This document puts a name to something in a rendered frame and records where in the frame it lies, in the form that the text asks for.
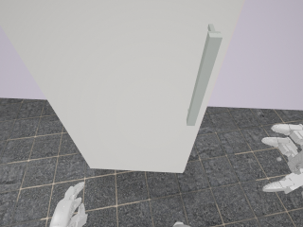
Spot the handle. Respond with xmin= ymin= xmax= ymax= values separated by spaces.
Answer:
xmin=187 ymin=24 xmax=223 ymax=126

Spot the robot right hand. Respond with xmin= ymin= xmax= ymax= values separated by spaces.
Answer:
xmin=261 ymin=124 xmax=303 ymax=194

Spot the robot left hand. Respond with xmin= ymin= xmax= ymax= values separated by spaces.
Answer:
xmin=49 ymin=182 xmax=88 ymax=227

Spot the fridge door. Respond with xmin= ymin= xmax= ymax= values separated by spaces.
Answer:
xmin=0 ymin=0 xmax=243 ymax=173

